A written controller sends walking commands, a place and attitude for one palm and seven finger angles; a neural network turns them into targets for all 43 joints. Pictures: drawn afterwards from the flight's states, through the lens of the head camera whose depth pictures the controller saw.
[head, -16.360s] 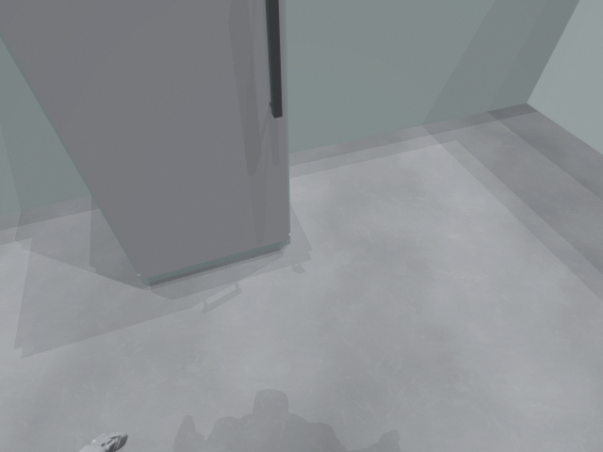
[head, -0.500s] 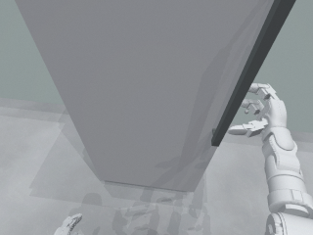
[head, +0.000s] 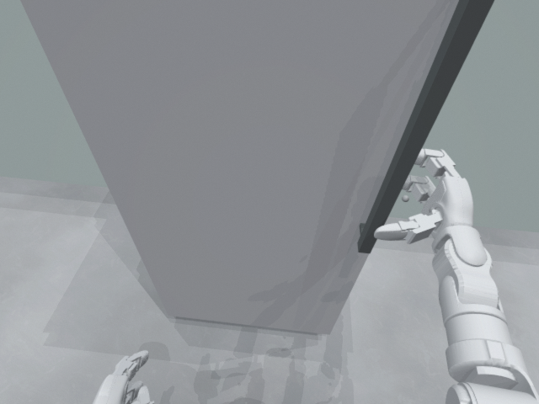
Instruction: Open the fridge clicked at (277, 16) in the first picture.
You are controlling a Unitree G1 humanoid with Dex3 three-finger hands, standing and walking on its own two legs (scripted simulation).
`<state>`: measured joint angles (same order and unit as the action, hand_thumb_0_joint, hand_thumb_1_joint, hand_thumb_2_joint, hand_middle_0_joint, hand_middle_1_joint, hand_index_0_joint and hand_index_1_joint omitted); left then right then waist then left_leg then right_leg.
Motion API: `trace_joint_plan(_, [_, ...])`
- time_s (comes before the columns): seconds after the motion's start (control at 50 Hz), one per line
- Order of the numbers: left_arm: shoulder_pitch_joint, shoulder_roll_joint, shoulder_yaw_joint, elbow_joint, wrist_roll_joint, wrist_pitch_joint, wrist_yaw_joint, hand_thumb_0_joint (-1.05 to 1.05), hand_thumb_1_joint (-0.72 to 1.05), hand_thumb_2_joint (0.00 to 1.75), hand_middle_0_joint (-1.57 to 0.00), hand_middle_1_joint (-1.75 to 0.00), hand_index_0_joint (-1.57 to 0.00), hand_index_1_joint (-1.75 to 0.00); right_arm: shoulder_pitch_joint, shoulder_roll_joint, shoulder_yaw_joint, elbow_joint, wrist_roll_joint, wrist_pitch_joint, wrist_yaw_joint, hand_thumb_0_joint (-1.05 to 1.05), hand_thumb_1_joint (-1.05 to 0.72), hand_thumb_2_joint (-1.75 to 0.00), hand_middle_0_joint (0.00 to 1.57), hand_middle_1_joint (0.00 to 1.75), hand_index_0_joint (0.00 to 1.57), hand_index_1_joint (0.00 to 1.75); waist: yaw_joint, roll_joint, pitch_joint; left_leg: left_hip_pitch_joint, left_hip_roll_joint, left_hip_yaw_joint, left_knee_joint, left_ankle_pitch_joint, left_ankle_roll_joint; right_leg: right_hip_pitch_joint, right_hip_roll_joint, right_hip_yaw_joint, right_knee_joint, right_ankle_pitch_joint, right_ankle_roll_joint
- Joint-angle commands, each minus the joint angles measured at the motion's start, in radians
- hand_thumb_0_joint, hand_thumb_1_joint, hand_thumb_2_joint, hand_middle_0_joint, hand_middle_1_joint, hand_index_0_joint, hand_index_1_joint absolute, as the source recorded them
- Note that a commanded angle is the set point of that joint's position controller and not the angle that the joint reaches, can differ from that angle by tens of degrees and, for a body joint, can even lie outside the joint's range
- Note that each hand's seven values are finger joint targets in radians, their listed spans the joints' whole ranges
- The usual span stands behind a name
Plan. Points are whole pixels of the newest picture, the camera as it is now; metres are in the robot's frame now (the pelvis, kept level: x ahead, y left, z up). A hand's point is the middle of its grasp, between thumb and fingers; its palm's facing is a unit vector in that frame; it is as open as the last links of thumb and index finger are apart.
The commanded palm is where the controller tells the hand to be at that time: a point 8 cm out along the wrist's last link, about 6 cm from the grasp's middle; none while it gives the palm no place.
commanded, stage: slide the fingers in behind the handle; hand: right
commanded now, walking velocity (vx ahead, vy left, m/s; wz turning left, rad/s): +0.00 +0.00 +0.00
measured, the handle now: (401, 150) +0.45 -0.16 +0.17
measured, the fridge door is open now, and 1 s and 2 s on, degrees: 0 0 0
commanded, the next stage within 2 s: grip the handle and tug to test in 1.18 s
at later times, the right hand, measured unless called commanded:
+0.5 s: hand (385, 197) +0.39 -0.14 +0.13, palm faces +0.04 +1.00 +0.01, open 14.0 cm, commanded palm +0.36 -0.19 +0.13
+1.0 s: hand (383, 196) +0.39 -0.13 +0.13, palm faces +0.06 +1.00 +0.00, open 14.2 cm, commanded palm +0.36 -0.18 +0.13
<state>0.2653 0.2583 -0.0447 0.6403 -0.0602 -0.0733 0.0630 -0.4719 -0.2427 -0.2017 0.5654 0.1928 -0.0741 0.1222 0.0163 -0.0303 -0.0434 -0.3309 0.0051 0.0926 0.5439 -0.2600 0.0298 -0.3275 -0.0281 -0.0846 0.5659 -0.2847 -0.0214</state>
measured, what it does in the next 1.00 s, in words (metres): stands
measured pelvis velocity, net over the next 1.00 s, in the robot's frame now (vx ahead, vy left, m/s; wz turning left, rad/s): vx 0.01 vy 0.01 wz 0.00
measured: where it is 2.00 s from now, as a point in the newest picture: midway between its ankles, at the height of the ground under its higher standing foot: outside the picture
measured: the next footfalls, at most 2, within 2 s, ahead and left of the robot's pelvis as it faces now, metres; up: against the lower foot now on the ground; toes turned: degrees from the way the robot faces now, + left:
none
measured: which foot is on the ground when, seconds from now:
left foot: down 0.00-1.00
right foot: down 0.00-1.00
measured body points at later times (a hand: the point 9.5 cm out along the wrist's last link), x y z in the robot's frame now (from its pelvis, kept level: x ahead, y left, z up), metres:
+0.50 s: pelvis +0.00 +0.00 +0.00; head +0.01 +0.01 +0.45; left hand +0.13 +0.24 -0.10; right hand +0.39 -0.19 +0.13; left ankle +0.01 +0.10 -0.73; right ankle +0.01 -0.10 -0.73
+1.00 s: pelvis +0.01 +0.01 +0.00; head +0.01 +0.02 +0.45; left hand +0.14 +0.25 -0.10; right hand +0.38 -0.18 +0.13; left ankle +0.01 +0.10 -0.73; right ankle +0.01 -0.10 -0.73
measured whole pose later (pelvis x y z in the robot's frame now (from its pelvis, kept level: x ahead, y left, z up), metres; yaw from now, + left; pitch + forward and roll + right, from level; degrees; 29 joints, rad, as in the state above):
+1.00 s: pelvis +0.01 +0.01 +0.00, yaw +0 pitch +2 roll +0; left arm 0.26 0.25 -0.04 0.65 -0.05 -0.06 0.05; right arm -0.43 -0.17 -0.13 0.49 0.16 -0.05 0.02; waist 0.01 -0.04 -0.04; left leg -0.28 0.00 0.09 0.51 -0.26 0.04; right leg -0.27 -0.03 -0.09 0.52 -0.28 -0.01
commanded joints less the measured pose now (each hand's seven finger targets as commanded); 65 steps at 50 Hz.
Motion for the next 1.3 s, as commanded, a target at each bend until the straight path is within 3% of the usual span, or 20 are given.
trace_joint_plan(0.0, [-0.047, 0.119, 0.048, -0.131, 0.000, -0.047, 0.004, 0.00, 0.90, 0.90, -0.20, -0.30, -0.20, -0.30, -0.445, -0.168, -0.027, -0.236, 0.003, -0.058, -0.020, 0.00, 0.50, -0.30, 0.30, 1.20, 0.30, 1.20, 0.005, 0.015, -0.245, 0.081, -0.011, -0.066, -0.065, 0.203, -0.003, 0.106, 0.016, 0.079, -0.078, 0.163, -0.013])
trace_joint_plan(0.04, [-0.045, 0.122, 0.052, -0.132, 0.002, -0.044, 0.003, 0.00, 0.90, 0.90, -0.20, -0.30, -0.20, -0.30, -0.405, -0.186, -0.051, -0.232, 0.002, -0.063, -0.027, 0.00, 0.50, -0.30, 0.30, 1.20, 0.30, 1.20, -0.004, 0.059, -0.273, 0.110, -0.009, -0.072, -0.064, 0.227, -0.007, 0.104, 0.015, 0.072, -0.073, 0.180, -0.017])
trace_joint_plan(0.1, [-0.051, 0.114, 0.046, -0.136, 0.002, -0.041, 0.001, 0.00, 0.90, 0.90, -0.20, -0.30, -0.20, -0.30, -0.413, -0.157, -0.023, -0.256, -0.004, -0.063, -0.030, 0.00, 0.50, -0.30, 0.30, 1.20, 0.30, 1.20, -0.004, 0.003, -0.266, 0.104, -0.010, -0.067, -0.057, 0.250, -0.002, 0.118, 0.015, 0.071, -0.076, 0.204, -0.010])
trace_joint_plan(0.12, [-0.048, 0.117, 0.049, -0.133, 0.001, -0.037, 0.001, 0.00, 0.90, 0.90, -0.20, -0.30, -0.20, -0.30, -0.406, -0.159, -0.019, -0.239, -0.008, -0.060, -0.034, 0.00, 0.50, -0.30, 0.30, 1.20, 0.30, 1.20, 0.004, 0.042, -0.252, 0.101, -0.010, -0.066, -0.061, 0.245, -0.004, 0.114, 0.010, 0.074, -0.072, 0.204, -0.013])
trace_joint_plan(0.28, [-0.051, 0.109, 0.054, -0.132, 0.004, -0.043, -0.005, 0.00, 0.90, 0.90, -0.20, -0.30, -0.20, -0.30, -0.407, -0.088, 0.028, -0.304, -0.013, -0.059, -0.058, 0.00, 0.50, -0.30, 0.30, 1.20, 0.30, 1.20, -0.003, 0.009, -0.281, 0.098, -0.014, -0.057, -0.055, 0.266, 0.000, 0.153, 0.010, 0.077, -0.078, 0.241, -0.006])
trace_joint_plan(0.32, [-0.046, 0.114, 0.057, -0.130, 0.006, -0.043, -0.008, 0.00, 0.90, 0.90, -0.20, -0.30, -0.20, -0.30, -0.356, -0.100, 0.010, -0.288, -0.011, -0.054, -0.067, 0.00, 0.50, -0.30, 0.30, 1.20, 0.30, 1.20, -0.008, 0.067, -0.276, 0.116, -0.015, -0.056, -0.058, 0.277, -0.002, 0.141, 0.008, 0.076, -0.075, 0.251, -0.009])
trace_joint_plan(0.42, [-0.060, 0.110, 0.055, -0.133, 0.006, -0.032, -0.006, 0.00, 0.90, 0.90, -0.20, -0.30, -0.20, -0.30, -0.383, -0.102, 0.015, -0.309, -0.026, -0.043, -0.087, 0.00, 0.50, -0.30, 0.30, 1.20, 0.30, 1.20, -0.008, 0.042, -0.252, 0.114, -0.011, -0.063, -0.071, 0.242, -0.003, 0.133, 0.011, 0.069, -0.087, 0.212, -0.011])
trace_joint_plan(0.44, [-0.065, 0.103, 0.053, -0.136, 0.006, -0.035, -0.007, 0.00, 0.90, 0.90, -0.20, -0.30, -0.20, -0.30, -0.394, -0.067, 0.046, -0.337, -0.027, -0.047, -0.088, 0.00, 0.50, -0.30, 0.30, 1.20, 0.30, 1.20, -0.005, 0.014, -0.265, 0.110, -0.011, -0.063, -0.071, 0.243, -0.003, 0.147, 0.013, 0.068, -0.089, 0.213, -0.010])
trace_joint_plan(0.5, [-0.063, 0.103, 0.054, -0.126, 0.008, -0.037, -0.006, 0.00, 0.90, 0.90, -0.20, -0.30, -0.20, -0.30, -0.378, -0.074, 0.028, -0.326, -0.025, -0.049, -0.102, 0.00, 0.50, -0.30, 0.30, 1.20, 0.30, 1.20, -0.009, 0.026, -0.257, 0.109, -0.015, -0.059, -0.071, 0.252, -0.002, 0.150, 0.011, 0.068, -0.089, 0.221, -0.006])
trace_joint_plan(0.52, [-0.057, 0.107, 0.053, -0.124, 0.010, -0.035, -0.007, 0.00, 0.90, 0.90, -0.20, -0.30, -0.20, -0.30, -0.379, -0.071, 0.041, -0.319, -0.028, -0.050, -0.106, 0.00, 0.50, -0.30, 0.30, 1.20, 0.30, 1.20, -0.003, 0.069, -0.252, 0.120, -0.014, -0.058, -0.075, 0.245, -0.004, 0.141, 0.009, 0.072, -0.092, 0.216, -0.009])
trace_joint_plan(0.62, [-0.064, 0.105, 0.054, -0.126, 0.010, -0.034, -0.005, 0.00, 0.90, 0.90, -0.20, -0.30, -0.20, -0.30, -0.378, -0.061, 0.049, -0.309, -0.032, -0.044, -0.104, 0.00, 0.50, -0.30, 0.30, 1.20, 0.30, 1.20, -0.003, 0.070, -0.251, 0.127, -0.012, -0.066, -0.084, 0.246, -0.006, 0.139, 0.013, 0.064, -0.091, 0.200, -0.014])
trace_joint_plan(0.7, [-0.070, 0.100, 0.053, -0.127, 0.009, -0.037, -0.006, 0.00, 0.90, 0.90, -0.20, -0.30, -0.20, -0.30, -0.383, -0.043, 0.060, -0.332, -0.026, -0.048, -0.096, 0.00, 0.50, -0.30, 0.30, 1.20, 0.30, 1.20, -0.006, 0.020, -0.267, 0.126, -0.011, -0.067, -0.080, 0.272, -0.003, 0.157, 0.018, 0.061, -0.088, 0.219, -0.011])
trace_joint_plan(0.74, [-0.069, 0.103, 0.055, -0.125, 0.010, -0.037, -0.005, 0.00, 0.90, 0.90, -0.20, -0.30, -0.20, -0.30, -0.363, -0.058, 0.045, -0.316, -0.024, -0.049, -0.094, 0.00, 0.50, -0.30, 0.30, 1.20, 0.30, 1.20, -0.006, 0.070, -0.257, 0.139, -0.011, -0.068, -0.084, 0.278, -0.007, 0.143, 0.016, 0.060, -0.089, 0.217, -0.015])
trace_joint_plan(0.76, [-0.071, 0.104, 0.054, -0.130, 0.009, -0.036, -0.006, 0.00, 0.90, 0.90, -0.20, -0.30, -0.20, -0.30, -0.354, -0.066, 0.039, -0.328, -0.022, -0.051, -0.092, 0.00, 0.50, -0.30, 0.30, 1.20, 0.30, 1.20, -0.015, 0.049, -0.263, 0.148, -0.010, -0.071, -0.082, 0.285, -0.005, 0.140, 0.019, 0.057, -0.090, 0.220, -0.014])
trace_joint_plan(0.8, [-0.075, 0.097, 0.050, -0.130, 0.008, -0.038, -0.006, 0.00, 0.90, 0.90, -0.20, -0.30, -0.20, -0.30, -0.392, -0.026, 0.082, -0.344, -0.022, -0.053, -0.087, 0.00, 0.50, -0.30, 0.30, 1.20, 0.30, 1.20, 0.002, 0.026, -0.252, 0.127, -0.011, -0.068, -0.083, 0.282, -0.005, 0.155, 0.021, 0.059, -0.089, 0.217, -0.014])
trace_joint_plan(0.82, [-0.071, 0.103, 0.055, -0.130, 0.008, -0.037, -0.007, 0.00, 0.90, 0.90, -0.20, -0.30, -0.20, -0.30, -0.361, -0.051, 0.054, -0.331, -0.020, -0.054, -0.092, 0.00, 0.50, -0.30, 0.30, 1.20, 0.30, 1.20, -0.009, 0.065, -0.255, 0.141, -0.011, -0.066, -0.083, 0.278, -0.004, 0.144, 0.017, 0.062, -0.086, 0.221, -0.014])
trace_joint_plan(0.92, [-0.069, 0.105, 0.056, -0.130, 0.010, -0.035, -0.006, 0.00, 0.90, 0.90, -0.20, -0.30, -0.20, -0.30, -0.356, -0.051, 0.059, -0.328, -0.024, -0.051, -0.091, 0.00, 0.50, -0.30, 0.30, 1.20, 0.30, 1.20, -0.006, 0.071, -0.261, 0.144, -0.010, -0.066, -0.082, 0.293, -0.007, 0.151, 0.017, 0.059, -0.086, 0.231, -0.016])
trace_joint_plan(1.06, [-0.075, 0.100, 0.052, -0.131, 0.010, -0.030, -0.005, 0.00, 0.90, 0.90, -0.20, -0.30, -0.20, -0.30, -0.354, -0.049, 0.056, -0.351, -0.019, -0.046, -0.085, 0.00, 0.50, -0.30, 0.30, 1.20, 0.30, 1.20, -0.010, 0.029, -0.282, 0.158, -0.008, -0.069, -0.078, 0.331, -0.005, 0.160, 0.023, 0.057, -0.085, 0.258, -0.015])
trace_joint_plan(1.22, [-0.078, 0.108, 0.052, -0.129, 0.009, -0.018, 0.000, 0.00, 0.90, 0.90, -0.20, -0.30, -0.20, -0.30, -0.340, -0.105, 0.007, -0.304, -0.012, -0.035, -0.080, 0.00, 0.50, -0.30, 0.30, 1.20, 0.30, 1.20, -0.012, 0.087, -0.240, 0.165, -0.005, -0.076, -0.096, 0.285, -0.012, 0.119, 0.021, 0.053, -0.094, 0.207, -0.018])
trace_joint_plan(1.28, [-0.077, 0.102, 0.046, -0.127, 0.009, -0.015, 0.003, 0.00, 0.90, 0.90, -0.20, -0.30, -0.20, -0.30, -0.395, -0.085, 0.026, -0.286, -0.016, -0.032, -0.082, 0.00, 0.45, -0.32, 0.30, 1.21, 0.30, 1.21, 0.000, 0.047, -0.217, 0.127, -0.007, -0.073, -0.099, 0.249, -0.008, 0.123, 0.024, 0.059, -0.096, 0.181, -0.017])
